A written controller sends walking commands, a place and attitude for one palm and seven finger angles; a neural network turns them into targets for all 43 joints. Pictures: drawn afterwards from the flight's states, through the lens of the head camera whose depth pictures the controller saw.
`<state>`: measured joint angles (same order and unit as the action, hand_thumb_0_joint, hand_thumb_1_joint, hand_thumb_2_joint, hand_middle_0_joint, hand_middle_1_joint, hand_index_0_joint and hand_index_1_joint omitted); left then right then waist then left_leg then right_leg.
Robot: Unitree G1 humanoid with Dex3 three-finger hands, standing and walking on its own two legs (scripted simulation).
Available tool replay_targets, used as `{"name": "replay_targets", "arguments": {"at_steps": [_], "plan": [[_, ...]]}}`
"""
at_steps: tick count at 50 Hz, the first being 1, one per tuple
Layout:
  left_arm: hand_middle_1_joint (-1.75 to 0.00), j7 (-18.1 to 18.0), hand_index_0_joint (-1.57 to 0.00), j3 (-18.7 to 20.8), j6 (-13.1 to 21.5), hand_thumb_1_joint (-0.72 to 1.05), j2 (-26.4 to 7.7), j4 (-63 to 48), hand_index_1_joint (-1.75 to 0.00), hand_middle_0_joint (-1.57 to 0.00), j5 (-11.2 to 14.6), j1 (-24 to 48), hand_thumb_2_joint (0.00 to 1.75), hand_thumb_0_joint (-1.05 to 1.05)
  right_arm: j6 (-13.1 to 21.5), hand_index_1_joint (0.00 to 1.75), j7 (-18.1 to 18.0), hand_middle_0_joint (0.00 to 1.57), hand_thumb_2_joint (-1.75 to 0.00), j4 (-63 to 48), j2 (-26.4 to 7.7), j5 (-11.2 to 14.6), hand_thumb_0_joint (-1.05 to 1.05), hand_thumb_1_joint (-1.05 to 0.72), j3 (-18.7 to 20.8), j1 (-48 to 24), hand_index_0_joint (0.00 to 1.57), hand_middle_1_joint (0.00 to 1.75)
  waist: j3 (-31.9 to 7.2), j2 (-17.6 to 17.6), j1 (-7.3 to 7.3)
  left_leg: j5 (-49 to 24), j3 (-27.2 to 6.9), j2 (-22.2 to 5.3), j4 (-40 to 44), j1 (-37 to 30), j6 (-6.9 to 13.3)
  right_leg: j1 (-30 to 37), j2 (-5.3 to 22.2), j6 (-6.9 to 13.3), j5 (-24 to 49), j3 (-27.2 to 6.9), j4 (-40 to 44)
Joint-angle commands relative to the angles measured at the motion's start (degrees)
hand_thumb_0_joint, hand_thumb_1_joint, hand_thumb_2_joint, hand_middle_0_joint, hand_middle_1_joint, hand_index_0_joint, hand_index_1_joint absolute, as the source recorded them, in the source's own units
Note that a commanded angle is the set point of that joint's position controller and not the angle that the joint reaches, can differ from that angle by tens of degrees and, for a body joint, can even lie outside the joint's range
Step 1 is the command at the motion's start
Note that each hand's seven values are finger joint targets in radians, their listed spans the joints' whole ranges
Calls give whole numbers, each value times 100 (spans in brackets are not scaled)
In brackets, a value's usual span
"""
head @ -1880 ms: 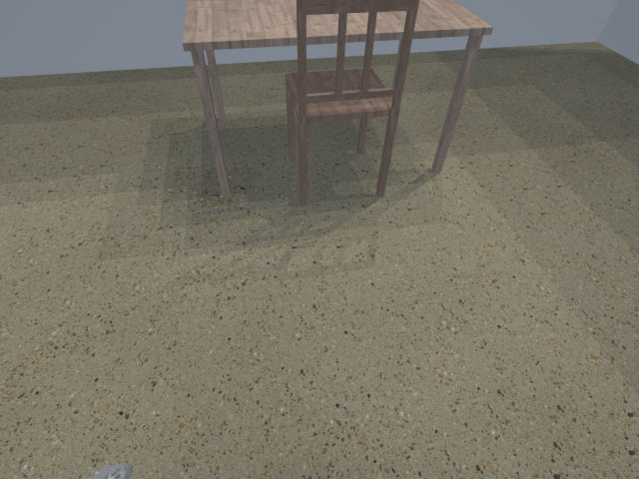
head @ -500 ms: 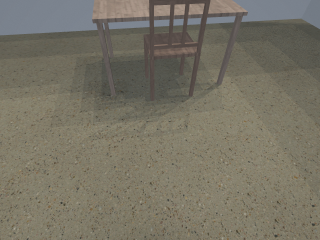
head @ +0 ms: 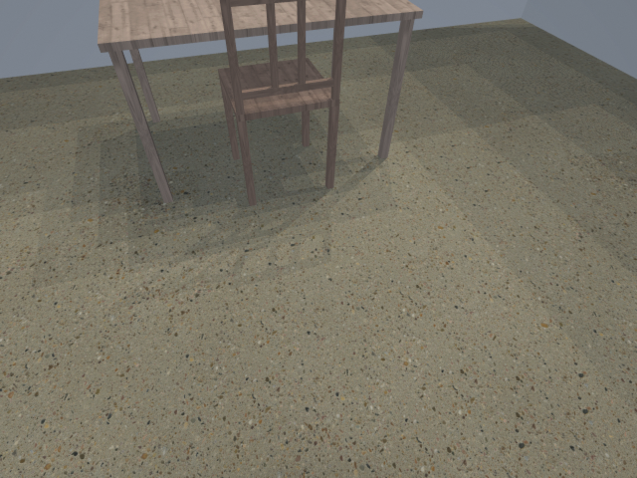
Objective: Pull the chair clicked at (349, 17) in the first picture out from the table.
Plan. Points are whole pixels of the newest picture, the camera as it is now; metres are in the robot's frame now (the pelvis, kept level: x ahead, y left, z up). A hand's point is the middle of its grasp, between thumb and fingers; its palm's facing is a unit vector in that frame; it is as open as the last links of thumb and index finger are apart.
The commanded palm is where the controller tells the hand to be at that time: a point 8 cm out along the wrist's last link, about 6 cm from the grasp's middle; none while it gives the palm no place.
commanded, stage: walk to a spot facing it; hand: left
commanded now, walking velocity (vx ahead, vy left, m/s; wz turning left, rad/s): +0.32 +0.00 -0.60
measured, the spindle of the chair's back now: (272, 47) +1.41 +0.25 -0.07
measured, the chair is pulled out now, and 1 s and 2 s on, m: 0.00 0.00 0.00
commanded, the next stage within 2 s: turn to face it in 1.92 s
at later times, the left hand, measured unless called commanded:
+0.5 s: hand (223, 439) +0.21 +0.16 -0.17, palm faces -0.13 -0.98 -0.16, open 7.4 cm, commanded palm none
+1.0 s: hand (293, 269) +0.54 +0.08 -0.17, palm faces -0.46 -0.88 -0.13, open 7.4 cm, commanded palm none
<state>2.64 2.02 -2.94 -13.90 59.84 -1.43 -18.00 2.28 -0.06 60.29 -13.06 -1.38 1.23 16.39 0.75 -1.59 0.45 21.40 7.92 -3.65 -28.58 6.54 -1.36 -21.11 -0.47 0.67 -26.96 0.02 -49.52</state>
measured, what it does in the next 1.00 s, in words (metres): walks ahead, turning right: right foot, then left foot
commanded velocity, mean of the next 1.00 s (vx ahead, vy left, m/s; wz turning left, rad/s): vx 0.35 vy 0.00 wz -0.39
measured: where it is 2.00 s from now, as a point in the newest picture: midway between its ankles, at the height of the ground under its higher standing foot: (400, 324)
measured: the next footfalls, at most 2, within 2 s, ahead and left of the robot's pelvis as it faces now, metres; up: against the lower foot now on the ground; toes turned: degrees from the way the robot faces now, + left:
right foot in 0.12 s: +0.13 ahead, -0.13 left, +0.00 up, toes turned -10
left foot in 0.56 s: +0.34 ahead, +0.08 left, +0.00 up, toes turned -6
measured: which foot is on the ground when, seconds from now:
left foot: down 0.00-0.12, up 0.14-0.54, down 0.56-1.00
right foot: up 0.00-0.10, down 0.12-0.56, up 0.58-1.00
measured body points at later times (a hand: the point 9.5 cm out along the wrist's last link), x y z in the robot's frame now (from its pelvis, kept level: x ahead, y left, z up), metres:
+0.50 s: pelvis +0.17 -0.02 +0.00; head +0.19 +0.00 +0.45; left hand +0.22 +0.21 -0.16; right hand +0.26 -0.28 -0.12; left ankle +0.29 +0.09 -0.71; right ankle +0.09 -0.12 -0.73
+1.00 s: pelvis +0.38 -0.03 +0.01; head +0.41 -0.03 +0.45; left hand +0.56 +0.13 -0.15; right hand +0.18 -0.18 -0.13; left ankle +0.31 +0.08 -0.73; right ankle +0.43 -0.21 -0.68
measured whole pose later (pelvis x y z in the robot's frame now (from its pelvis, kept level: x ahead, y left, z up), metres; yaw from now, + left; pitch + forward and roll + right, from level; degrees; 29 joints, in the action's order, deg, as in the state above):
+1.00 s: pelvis +0.38 -0.03 +0.01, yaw -26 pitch +0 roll -1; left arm 2.5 4.0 -2.1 -11.1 57.0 -2.2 -7.9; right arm 4.4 -1.2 64.3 -7.8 -1.7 1.6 28.2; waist 3.6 -2.5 -2.8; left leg 21.0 19.3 -3.5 -18.9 -3.1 0.2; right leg -34.0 5.3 0.2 -8.6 5.9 -48.3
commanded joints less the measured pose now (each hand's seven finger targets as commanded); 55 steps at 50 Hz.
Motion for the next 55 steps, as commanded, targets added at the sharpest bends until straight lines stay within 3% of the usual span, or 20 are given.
{"name": "replay_targets", "arguments": {"at_steps": [1,3,5,6,7,9,13,17,24,26,27,28,29,32,36,44,48,51,53,55], "plan": [[-30,56,-20,169,362,90,-386,-959,-30,-20,48,987,90,0,130,30,-136,20,-90,-244,-1241,-35,0,-90,334,58,20,30,494,900,-141,-1440,-998,-1789,1221,-466,934,-1184,609,-49,-73,213,272],[-30,92,-20,200,359,90,-254,-764,-30,-20,40,417,90,0,125,30,-123,20,-90,-283,-1216,-40,0,-90,344,-150,20,30,265,952,131,-1433,-300,-1443,610,103,644,109,334,4,607,675,1094],[-30,16,-20,345,435,90,-721,-258,-30,-20,-5,-1127,90,0,124,30,-53,20,-90,-372,-1095,52,0,-90,321,-237,20,30,-438,-215,837,-1606,445,-856,-1740,1277,243,2374,117,224,1222,609,1932],[-30,-127,-20,511,524,90,-1408,-149,-30,-20,-20,-1722,90,0,130,30,26,20,-90,-613,-613,114,0,-90,199,-345,20,30,-550,-2038,1015,776,580,-175,-3540,2977,-73,3069,1751,850,535,-2178,2942],[-30,-214,-20,526,517,90,-1550,-177,-30,-20,89,-1764,90,0,158,30,1,20,-90,-863,-571,94,0,-90,192,-711,20,30,-534,-1844,982,1282,-190,-81,-4419,3539,-10,2935,2337,1273,622,-3747,3677],[-30,-259,-20,454,518,90,-1268,-424,-30,-20,86,-935,90,0,158,30,17,20,-90,-818,-620,81,0,-90,247,-966,20,30,120,-541,647,380,-662,-511,-4617,3579,35,1873,2112,1370,-36,-3186,3748],[-30,-295,-20,332,611,90,-806,-612,-30,-20,-19,-20,90,0,-12,30,43,20,-90,-571,-338,-19,0,-90,255,-361,20,30,268,-53,-29,-251,-612,-573,-3733,2625,-125,461,1599,1093,944,-1809,3724],[-30,-270,-20,316,655,90,-816,-487,-30,-20,-14,-136,90,0,-47,30,113,20,-90,-755,-212,7,0,-90,261,-496,20,30,254,-311,-47,-847,-466,-440,-2805,2580,-180,538,1246,1027,1182,-1286,3771],[-30,-285,-20,332,635,90,-804,-463,-30,-20,-15,-247,90,0,137,30,124,20,-90,-1076,-177,36,0,-90,243,-1030,20,30,241,-437,131,-774,-296,-107,-859,1712,-90,957,1222,923,1883,-1361,3299],[-30,-280,-20,344,604,90,-727,-485,-30,-20,17,-87,90,0,200,30,46,20,-90,-855,-369,26,0,-90,303,-312,20,30,42,-85,-216,-997,-195,28,-44,306,-43,437,876,705,2050,-1097,2501],[-30,-251,-20,328,602,90,-536,-536,-30,-20,53,-37,90,0,241,30,-35,20,-90,-623,-737,-9,0,-90,386,521,20,30,-398,573,-575,-747,-786,-446,315,-937,115,-109,496,504,2133,-794,1236],[-30,-191,-20,268,586,90,-133,-604,-30,-20,107,-308,90,0,258,30,-67,20,-90,-469,-1432,-107,0,-90,545,1242,20,30,-953,2294,-683,-473,-2991,-2217,968,-1937,626,-1317,-270,123,-141,104,-764],[-30,-210,-20,264,617,90,-258,-690,-30,-20,41,-122,90,0,171,30,-79,20,-90,-462,-1369,-56,0,-90,480,1323,20,30,-801,1926,-681,-16,-3666,-2629,1462,-1608,926,-1679,-137,131,-608,-197,-1742],[-30,-119,-20,327,571,90,-246,-588,-30,-20,-29,335,90,0,250,30,-113,20,-90,-604,-543,-40,0,-90,269,465,20,30,225,761,-321,-1006,-2223,-2073,1566,-286,767,-1840,518,40,662,-265,-2495],[-30,-77,-20,291,332,90,101,-436,-30,-20,-49,39,90,0,350,30,-154,20,-90,-417,-197,21,0,-90,178,416,20,30,274,896,45,-2088,-609,-1460,1598,185,438,-1454,587,-86,1445,-92,-2273],[-30,-5,-20,199,229,90,226,-707,-30,-20,-71,1046,90,0,363,30,-176,20,-90,-2,-195,9,0,-90,165,1166,20,30,628,779,-165,-2878,109,-1430,1735,-643,645,-2231,713,-169,2057,393,-793],[-30,0,-20,131,295,90,273,-851,-30,-20,-37,1738,90,0,306,30,-175,20,-90,230,-262,-42,0,-90,166,1584,20,30,754,792,-441,-3316,306,-1561,1606,-1090,778,-1937,605,-21,1759,699,520],[-30,-45,-20,126,363,90,210,-826,-30,-20,-15,1690,90,0,258,30,-159,20,-90,353,-352,-45,0,-90,192,1627,20,30,629,911,-357,-4491,535,-1658,1144,-1200,736,-1271,361,219,1342,909,1082],[-30,-80,-20,170,423,90,112,-631,-30,-20,-28,1014,90,0,233,30,-167,20,-90,342,-461,-23,0,-90,195,1500,20,30,228,1020,-53,-5879,728,-1625,281,-1191,651,-293,31,418,1145,1103,1305],[-30,-139,-20,334,547,90,-325,-130,-30,-20,-80,-540,90,0,221,30,-109,20,-90,258,-487,52,0,-90,210,1199,20,30,-602,594,703,-5049,994,-1293,-1858,32,303,2119,145,646,1831,859,1832]]}}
